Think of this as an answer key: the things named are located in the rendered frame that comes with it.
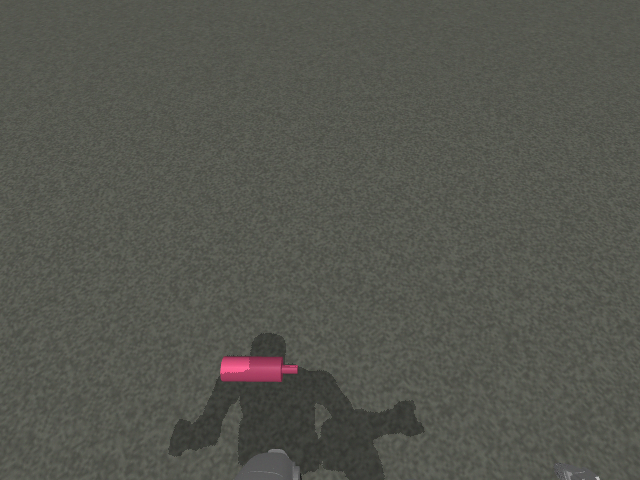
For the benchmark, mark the bottle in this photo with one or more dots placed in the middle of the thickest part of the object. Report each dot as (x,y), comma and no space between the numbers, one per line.
(254,369)

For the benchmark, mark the right robot hand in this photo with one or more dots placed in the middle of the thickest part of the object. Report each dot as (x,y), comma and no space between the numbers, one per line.
(569,472)

